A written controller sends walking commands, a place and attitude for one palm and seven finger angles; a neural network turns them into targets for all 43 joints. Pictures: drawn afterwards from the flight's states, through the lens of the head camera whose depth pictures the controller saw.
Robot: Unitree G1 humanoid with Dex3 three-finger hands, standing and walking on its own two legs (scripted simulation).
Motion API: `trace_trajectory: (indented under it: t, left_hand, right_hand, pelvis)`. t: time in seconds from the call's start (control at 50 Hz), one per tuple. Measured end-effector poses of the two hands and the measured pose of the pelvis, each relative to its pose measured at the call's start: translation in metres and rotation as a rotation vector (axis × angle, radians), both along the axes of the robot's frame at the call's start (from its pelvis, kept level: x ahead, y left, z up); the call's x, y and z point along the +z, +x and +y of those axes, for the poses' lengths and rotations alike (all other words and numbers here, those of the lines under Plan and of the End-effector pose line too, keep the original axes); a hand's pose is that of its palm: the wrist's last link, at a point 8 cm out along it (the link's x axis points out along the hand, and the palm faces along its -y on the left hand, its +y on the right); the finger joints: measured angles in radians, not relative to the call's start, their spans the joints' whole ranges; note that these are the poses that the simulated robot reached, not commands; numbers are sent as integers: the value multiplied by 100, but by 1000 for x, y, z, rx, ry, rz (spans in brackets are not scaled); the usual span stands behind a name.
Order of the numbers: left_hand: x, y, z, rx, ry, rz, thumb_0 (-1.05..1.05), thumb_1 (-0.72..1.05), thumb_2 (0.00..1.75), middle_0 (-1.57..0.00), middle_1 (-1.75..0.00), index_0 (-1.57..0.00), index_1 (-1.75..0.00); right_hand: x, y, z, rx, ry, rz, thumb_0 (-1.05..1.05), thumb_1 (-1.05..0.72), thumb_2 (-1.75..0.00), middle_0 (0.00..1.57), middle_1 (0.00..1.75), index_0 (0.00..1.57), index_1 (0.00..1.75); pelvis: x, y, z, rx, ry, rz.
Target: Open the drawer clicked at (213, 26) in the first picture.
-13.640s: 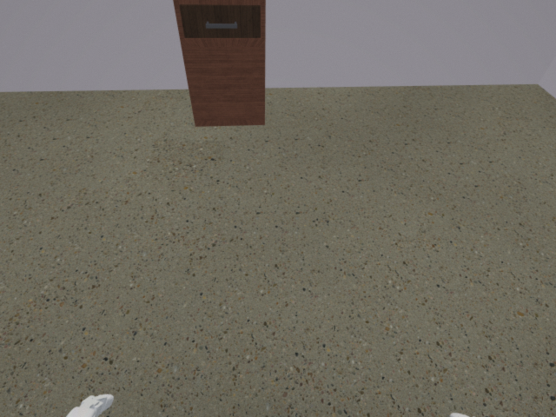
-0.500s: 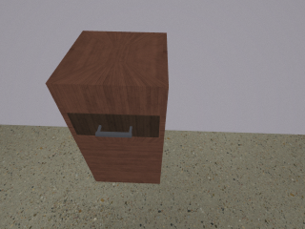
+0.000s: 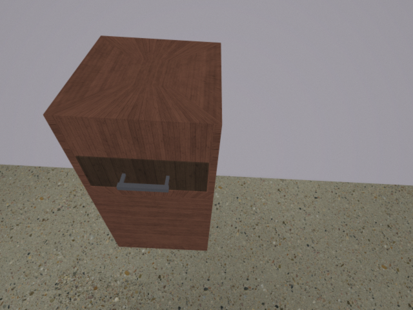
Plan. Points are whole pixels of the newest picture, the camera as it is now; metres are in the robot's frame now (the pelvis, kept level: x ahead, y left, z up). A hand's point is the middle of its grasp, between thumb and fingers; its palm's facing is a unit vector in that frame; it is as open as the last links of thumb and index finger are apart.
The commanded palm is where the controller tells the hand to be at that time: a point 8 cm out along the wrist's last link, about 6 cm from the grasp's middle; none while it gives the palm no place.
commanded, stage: look again from close up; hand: left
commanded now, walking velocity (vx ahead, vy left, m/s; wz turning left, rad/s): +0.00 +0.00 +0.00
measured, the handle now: (144, 182) +0.49 +0.22 -0.16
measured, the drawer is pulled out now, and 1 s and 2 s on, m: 0.00 0.00 0.00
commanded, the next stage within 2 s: raise the hand with hooked fingers in 0.10 s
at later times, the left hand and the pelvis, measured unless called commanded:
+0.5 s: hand (127, 256) +0.22 +0.17 -0.03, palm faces -0.02 -0.40 -0.92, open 7.9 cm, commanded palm +0.14 +0.20 -0.03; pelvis +0.00 -0.02 -0.02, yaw -2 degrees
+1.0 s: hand (131, 252) +0.23 +0.16 -0.02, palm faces -0.03 -0.10 -0.99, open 10.8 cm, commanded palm +0.21 +0.17 +0.03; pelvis -0.01 -0.08 -0.04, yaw -3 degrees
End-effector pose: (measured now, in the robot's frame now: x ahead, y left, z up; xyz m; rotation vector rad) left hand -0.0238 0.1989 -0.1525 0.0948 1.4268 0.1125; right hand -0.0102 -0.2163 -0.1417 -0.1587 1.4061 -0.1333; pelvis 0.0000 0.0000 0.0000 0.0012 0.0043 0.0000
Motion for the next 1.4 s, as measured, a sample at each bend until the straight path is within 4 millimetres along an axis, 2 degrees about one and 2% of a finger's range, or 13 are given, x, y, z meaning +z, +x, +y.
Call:
trace_trajectory:
  t: [0.24, 0.36, 0.42, 0.48, 0.54, 0.64, 0.7, 0.76, 0.94, 1.04, 1.18, 1.28, 1.4]
  left_hand:
    - [7, 30, 7, -58, 61, -29, 2, 92, 89, -21, -30, -20, -30]
    - [107, 148, 41, -300, 466, -593, 6, 92, 88, -21, -33, -20, -33]
    - [156, 203, 26, -528, 694, -824, 4, 86, 86, -21, -36, -20, -35]
    - [175, 228, 0, -729, 877, -954, 3, 79, 83, -21, -39, -20, -39]
    - [159, 218, -25, -865, 912, -976, 2, 72, 81, -21, -43, -20, -43]
    - [123, 160, -37, -988, 948, -874, 1, 59, 76, -23, -50, -23, -50]
    - [126, 138, -24, -1002, 1071, -841, 1, 51, 73, -25, -55, -24, -55]
    - [147, 144, -10, -965, 1219, -892, 1, 43, 70, -26, -60, -26, -60]
    - [190, 219, -23, -889, 1239, -930, 1, 23, 61, -27, -73, -27, -73]
    - [188, 237, -40, -1045, 1100, -875, 1, 11, 56, -28, -80, -27, -80]
    - [212, 261, -48, -1108, 1132, -1082, 0, -5, 49, -30, -91, -29, -91]
    - [222, 281, -32, -985, 1220, -1105, 0, -16, 44, -30, -98, -30, -98]
    - [228, 294, -24, -951, 1173, -1049, 0, -30, 38, -31, -107, -30, -107]
  right_hand:
    - [-1, 19, -7, -7, -7, -25, 1, -93, -90, 20, 30, 20, 30]
    - [6, 78, -32, -7, -52, -423, 2, -93, -90, 20, 30, 20, 30]
    - [9, 119, -43, 45, -45, -567, 1, -92, -90, 20, 30, 20, 30]
    - [19, 158, -53, 66, -31, -652, 1, -92, -90, 20, 30, 20, 30]
    - [33, 189, -60, 101, -16, -689, 1, -91, -90, 20, 30, 20, 30]
    - [47, 229, -66, 236, -29, -710, 1, -91, -90, 20, 30, 20, 30]
    - [43, 248, -64, 293, -35, -722, 1, -91, -90, 20, 30, 20, 30]
    - [31, 259, -59, 318, -14, -737, 0, -91, -90, 20, 30, 20, 30]
    - [4, 215, -47, 218, 114, -625, 1, -91, -90, 20, 30, 20, 30]
    - [5, 172, -74, 109, 64, -547, 1, -90, -90, 21, 30, 20, 30]
    - [0, 133, -119, -12, -80, -488, 1, -90, -90, 20, 30, 20, 30]
    - [1, 128, -124, -66, -102, -478, 1, -91, -90, 20, 30, 20, 30]
    - [17, 149, -97, -79, -85, -539, 1, -91, -90, 20, 30, 19, 30]
  pelvis:
    - [-2, 16, -4, -6, 0, 12]
    - [-10, 11, -8, 4, 40, 47]
    - [-16, 4, -10, 9, 24, 85]
    - [-22, -2, -17, -24, 29, 131]
    - [-28, -6, -29, -54, 46, 166]
    - [-40, -11, -49, -42, 52, 192]
    - [-49, -13, -58, -15, 45, 198]
    - [-57, -16, -65, 12, 37, 196]
    - [-47, -17, -78, -2, 57, 161]
    - [-33, -10, -78, -91, 74, 142]
    - [-31, -5, -66, -131, 63, 158]
    - [-32, -2, -54, -132, 57, 167]
    - [-24, 2, -35, -133, 43, 125]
